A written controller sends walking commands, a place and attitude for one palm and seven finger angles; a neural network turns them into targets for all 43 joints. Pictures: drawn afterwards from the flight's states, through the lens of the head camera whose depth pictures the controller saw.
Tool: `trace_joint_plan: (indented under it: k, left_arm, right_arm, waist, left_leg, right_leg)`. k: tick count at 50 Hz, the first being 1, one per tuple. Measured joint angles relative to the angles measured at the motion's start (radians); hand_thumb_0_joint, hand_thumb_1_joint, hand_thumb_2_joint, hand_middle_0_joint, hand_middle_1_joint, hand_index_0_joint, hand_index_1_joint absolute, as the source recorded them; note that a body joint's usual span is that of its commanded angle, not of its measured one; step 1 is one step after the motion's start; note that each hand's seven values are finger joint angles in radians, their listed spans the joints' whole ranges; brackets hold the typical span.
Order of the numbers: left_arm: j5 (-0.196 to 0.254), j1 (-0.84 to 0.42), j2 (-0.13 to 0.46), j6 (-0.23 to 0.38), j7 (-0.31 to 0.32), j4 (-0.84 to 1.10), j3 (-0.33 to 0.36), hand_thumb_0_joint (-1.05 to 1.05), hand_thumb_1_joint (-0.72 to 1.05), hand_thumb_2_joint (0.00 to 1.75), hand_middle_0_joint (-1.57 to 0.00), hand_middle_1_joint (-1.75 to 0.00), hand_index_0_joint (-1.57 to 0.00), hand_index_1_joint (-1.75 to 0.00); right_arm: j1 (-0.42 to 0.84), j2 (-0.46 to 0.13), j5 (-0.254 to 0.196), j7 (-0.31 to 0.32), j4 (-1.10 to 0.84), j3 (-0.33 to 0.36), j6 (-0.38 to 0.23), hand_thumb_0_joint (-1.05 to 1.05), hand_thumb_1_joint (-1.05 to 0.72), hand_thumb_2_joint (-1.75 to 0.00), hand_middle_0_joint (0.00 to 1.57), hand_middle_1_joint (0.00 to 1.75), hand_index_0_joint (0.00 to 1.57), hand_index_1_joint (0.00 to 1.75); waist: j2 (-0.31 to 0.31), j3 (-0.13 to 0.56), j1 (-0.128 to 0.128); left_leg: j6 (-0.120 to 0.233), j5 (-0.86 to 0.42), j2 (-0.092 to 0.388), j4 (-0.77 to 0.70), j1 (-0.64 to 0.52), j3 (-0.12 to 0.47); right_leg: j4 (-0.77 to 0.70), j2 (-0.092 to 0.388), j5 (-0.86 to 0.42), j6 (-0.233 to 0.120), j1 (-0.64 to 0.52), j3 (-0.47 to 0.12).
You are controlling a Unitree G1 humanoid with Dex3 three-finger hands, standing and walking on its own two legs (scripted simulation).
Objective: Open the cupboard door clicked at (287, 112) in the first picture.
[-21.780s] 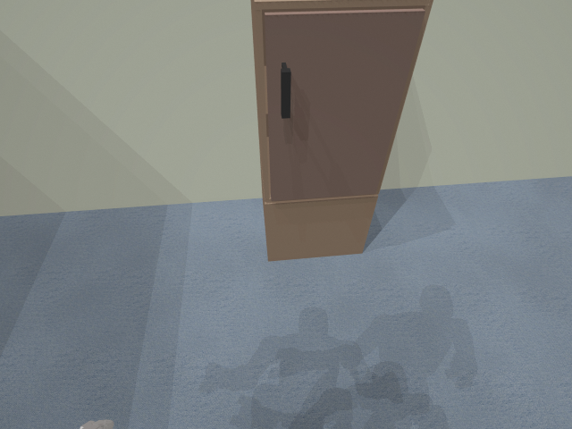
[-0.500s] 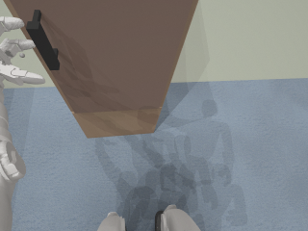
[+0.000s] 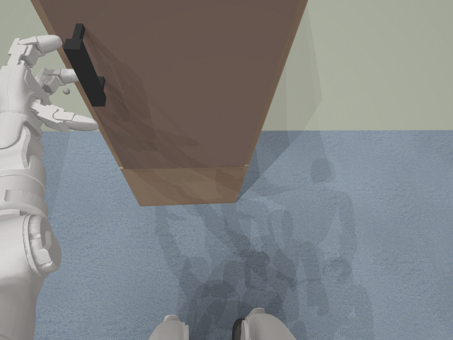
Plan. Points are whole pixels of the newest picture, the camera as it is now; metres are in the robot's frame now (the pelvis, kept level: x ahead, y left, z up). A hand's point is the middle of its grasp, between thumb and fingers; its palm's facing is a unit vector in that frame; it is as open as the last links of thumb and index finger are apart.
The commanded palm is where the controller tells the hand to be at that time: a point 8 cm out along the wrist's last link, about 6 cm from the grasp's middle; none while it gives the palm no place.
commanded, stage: slide the fingers in behind the handle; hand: left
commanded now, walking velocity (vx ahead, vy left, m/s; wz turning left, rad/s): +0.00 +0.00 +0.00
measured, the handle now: (89, 67) +0.56 +0.22 +0.09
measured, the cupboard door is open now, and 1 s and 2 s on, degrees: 0 0 0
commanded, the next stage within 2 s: move the hooked fingers beside the handle in 0.54 s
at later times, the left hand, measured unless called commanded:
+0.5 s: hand (71, 93) +0.50 +0.23 +0.10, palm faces +0.09 -1.00 +0.00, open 15.5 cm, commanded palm +0.49 +0.23 +0.09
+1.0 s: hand (66, 91) +0.50 +0.24 +0.09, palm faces +0.07 -1.00 -0.01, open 15.1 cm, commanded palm +0.49 +0.25 +0.09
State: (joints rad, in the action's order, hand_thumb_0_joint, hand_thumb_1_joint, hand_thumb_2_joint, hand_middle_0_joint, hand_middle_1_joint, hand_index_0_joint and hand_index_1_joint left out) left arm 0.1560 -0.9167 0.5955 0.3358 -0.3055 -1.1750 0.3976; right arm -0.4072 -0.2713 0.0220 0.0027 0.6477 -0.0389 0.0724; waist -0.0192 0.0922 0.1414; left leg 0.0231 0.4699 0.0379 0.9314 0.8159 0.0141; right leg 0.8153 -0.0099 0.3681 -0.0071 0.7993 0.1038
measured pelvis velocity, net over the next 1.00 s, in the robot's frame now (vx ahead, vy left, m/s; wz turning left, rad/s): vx -0.01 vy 0.00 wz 0.02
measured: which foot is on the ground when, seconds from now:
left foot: down 0.00-1.00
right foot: down 0.00-1.00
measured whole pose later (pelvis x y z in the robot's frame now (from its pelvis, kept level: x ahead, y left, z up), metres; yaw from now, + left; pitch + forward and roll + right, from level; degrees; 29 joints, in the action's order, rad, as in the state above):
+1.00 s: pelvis -0.01 +0.00 +0.00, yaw +1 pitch +21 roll -4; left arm 0.15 -0.98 0.62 0.35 -0.30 -1.23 0.37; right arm -0.41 -0.28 0.02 0.01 0.67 -0.04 0.02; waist -0.02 0.08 0.15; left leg 0.02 0.46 0.03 0.95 0.85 0.03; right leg 0.84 0.00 0.37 -0.01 0.83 0.12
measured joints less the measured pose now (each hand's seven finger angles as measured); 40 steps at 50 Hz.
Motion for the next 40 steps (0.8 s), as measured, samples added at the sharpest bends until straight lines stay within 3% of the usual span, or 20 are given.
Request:
trace_joint_plan:
  k: [15,40]
  left_arm:
    - [0.002,-0.033,-0.041,0.014,0.063,-0.023,-0.055,-0.02,-0.5,0.3,-0.3,-1.2,0.0,-1.09]
    - [-0.003,-0.068,-0.019,0.022,0.053,-0.054,-0.065,-0.02,-0.5,0.3,-0.3,-1.2,-0.01,-1.12]
  right_arm:
    - [0.004,0.002,0.006,-0.005,0.031,0.004,-0.031,0.0,-0.91,-0.9,0.2,0.3,0.21,0.3]
    - [-0.002,-0.003,0.008,-0.004,0.043,0.0,-0.056,0.0,-0.91,-0.9,0.2,0.3,0.21,0.3]
  waist:
    - [-0.002,-0.003,-0.009]
    - [-0.002,-0.008,-0.003]
  left_leg:
    - [-0.004,-0.008,-0.012,0.006,0.007,0.018]
    - [-0.006,-0.013,-0.016,0.014,0.029,0.026]
  right_leg:
    - [0.012,0.011,0.004,-0.004,0.001,0.017]
    - [0.021,0.014,0.003,-0.006,0.02,0.023]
